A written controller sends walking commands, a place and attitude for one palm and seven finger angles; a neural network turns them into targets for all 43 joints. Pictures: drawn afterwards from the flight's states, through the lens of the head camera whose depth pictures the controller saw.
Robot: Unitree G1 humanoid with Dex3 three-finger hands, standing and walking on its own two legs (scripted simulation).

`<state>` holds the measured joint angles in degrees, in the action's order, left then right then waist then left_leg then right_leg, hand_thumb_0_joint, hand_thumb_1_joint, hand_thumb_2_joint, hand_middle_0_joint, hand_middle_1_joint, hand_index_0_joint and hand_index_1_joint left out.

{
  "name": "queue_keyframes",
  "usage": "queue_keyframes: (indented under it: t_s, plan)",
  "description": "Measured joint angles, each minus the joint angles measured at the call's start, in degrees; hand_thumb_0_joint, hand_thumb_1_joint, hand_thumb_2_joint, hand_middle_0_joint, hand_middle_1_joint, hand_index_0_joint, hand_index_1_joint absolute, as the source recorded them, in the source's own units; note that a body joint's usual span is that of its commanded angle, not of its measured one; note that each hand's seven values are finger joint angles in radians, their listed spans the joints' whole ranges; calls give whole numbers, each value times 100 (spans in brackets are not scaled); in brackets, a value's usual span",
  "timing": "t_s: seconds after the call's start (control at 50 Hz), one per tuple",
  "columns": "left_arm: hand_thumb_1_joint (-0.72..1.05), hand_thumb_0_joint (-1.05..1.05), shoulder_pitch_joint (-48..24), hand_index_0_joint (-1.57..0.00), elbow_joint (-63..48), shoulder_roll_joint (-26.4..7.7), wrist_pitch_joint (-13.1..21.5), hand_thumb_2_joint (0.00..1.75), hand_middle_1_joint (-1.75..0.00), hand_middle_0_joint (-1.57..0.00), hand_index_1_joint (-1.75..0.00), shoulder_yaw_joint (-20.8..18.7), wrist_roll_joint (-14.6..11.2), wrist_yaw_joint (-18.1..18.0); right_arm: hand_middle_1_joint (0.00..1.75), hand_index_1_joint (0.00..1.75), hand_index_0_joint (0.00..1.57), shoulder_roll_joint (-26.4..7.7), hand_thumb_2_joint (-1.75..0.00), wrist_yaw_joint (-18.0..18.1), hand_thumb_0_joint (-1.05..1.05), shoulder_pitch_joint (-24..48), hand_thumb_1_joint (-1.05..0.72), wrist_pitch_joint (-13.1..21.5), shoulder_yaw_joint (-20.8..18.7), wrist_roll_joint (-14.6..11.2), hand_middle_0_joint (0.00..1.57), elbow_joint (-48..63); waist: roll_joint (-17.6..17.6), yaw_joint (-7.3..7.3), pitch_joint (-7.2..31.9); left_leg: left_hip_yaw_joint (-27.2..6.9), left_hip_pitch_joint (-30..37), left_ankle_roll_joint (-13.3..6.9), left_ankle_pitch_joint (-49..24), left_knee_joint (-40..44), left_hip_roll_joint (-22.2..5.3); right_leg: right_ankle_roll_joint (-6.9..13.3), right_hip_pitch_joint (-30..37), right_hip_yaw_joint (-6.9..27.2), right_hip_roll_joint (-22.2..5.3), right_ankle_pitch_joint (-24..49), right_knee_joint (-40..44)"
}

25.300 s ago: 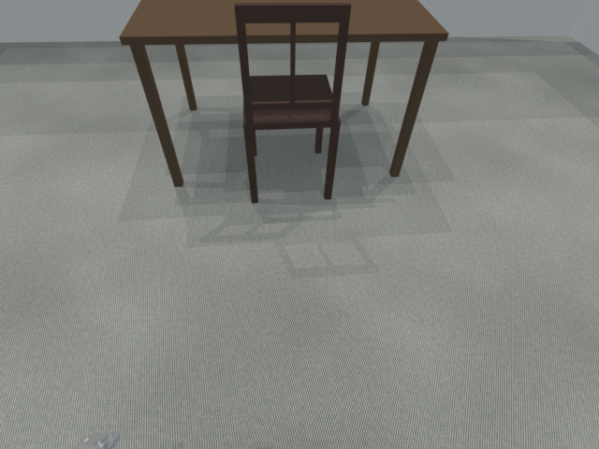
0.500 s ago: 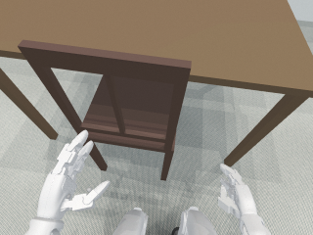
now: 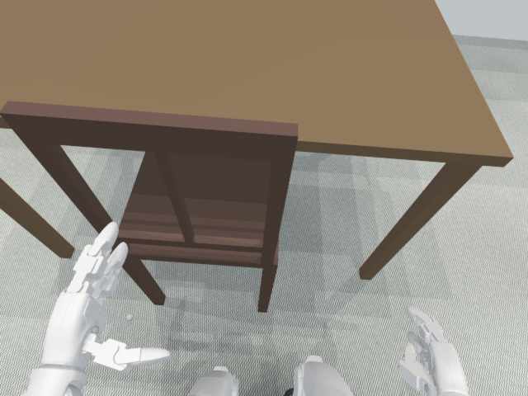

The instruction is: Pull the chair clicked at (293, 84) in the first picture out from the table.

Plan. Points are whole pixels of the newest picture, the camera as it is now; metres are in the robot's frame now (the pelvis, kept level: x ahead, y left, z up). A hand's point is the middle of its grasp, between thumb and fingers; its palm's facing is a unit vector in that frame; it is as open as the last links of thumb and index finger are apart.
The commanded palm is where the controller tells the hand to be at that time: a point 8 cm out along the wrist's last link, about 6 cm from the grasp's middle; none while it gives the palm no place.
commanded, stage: raise the hand toward the chair's back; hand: left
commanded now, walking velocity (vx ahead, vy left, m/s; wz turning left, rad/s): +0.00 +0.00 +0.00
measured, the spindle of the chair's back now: (178, 202) +0.43 +0.17 -0.02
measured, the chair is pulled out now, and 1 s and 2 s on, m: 0.00 0.00 0.00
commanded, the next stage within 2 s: aim the fingers beside a spindle in 0.96 s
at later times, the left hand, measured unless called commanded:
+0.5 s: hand (107, 291) +0.25 +0.22 +0.05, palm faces -0.02 -1.00 -0.06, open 16.9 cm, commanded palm +0.22 +0.27 +0.06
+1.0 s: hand (106, 293) +0.24 +0.22 +0.05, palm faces -0.01 -1.00 -0.05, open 16.9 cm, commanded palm +0.22 +0.27 +0.06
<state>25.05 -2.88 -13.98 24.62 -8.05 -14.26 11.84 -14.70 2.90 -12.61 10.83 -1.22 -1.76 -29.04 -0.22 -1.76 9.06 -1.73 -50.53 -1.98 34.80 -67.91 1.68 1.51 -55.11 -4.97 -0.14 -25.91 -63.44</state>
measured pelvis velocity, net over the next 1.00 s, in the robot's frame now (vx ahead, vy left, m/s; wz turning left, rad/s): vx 0.00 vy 0.01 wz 0.01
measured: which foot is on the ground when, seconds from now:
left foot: down 0.00-1.00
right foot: down 0.00-1.00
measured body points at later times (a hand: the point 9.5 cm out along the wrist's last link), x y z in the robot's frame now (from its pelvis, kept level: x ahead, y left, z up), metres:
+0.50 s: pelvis +0.00 +0.01 +0.01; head +0.08 +0.02 +0.45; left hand +0.24 +0.27 +0.06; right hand +0.18 -0.23 -0.07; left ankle -0.02 +0.10 -0.65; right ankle +0.05 -0.11 -0.65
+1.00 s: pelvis +0.00 +0.01 +0.01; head +0.08 +0.02 +0.45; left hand +0.24 +0.27 +0.06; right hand +0.18 -0.22 -0.06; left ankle -0.02 +0.10 -0.65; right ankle +0.05 -0.11 -0.65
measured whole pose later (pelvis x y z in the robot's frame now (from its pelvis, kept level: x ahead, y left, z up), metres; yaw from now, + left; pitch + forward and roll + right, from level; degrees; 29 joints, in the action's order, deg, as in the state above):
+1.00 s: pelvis +0.00 +0.01 +0.01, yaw +0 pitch +17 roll -3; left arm 16.9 4.3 -16.0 22.2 -12.4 -16.6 17.0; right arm -13.9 2.1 -13.3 11.0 1.8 -1.7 -29.9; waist -1.3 -1.1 8.7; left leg -2.0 -47.8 -2.6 33.5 -64.7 2.1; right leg 0.7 -51.8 -5.1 -0.5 -24.5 -59.5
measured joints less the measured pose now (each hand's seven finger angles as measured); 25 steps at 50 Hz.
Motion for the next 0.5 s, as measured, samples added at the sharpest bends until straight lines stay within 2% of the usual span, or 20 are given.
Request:
queue_keyframes:
  t_s: [0.26,0.5]
  plan:
    - [-47,-1,-436,-7,313,-108,-261,31,-9,-6,-8,-179,-87,332,30,30,21,213,-90,-48,1,85,-90,-68,347,21,20,114,-79,137,-12,-75,165,-21,-25,123,16,-29,227,-67,-14,24,186]
    - [-50,-2,-821,-6,619,-248,-384,30,-8,-6,-8,-446,-205,513,30,30,21,80,-90,-21,1,-129,-90,-46,307,-6,20,-97,-112,75,-60,-33,261,-57,-99,285,34,-73,320,-20,-26,102,347]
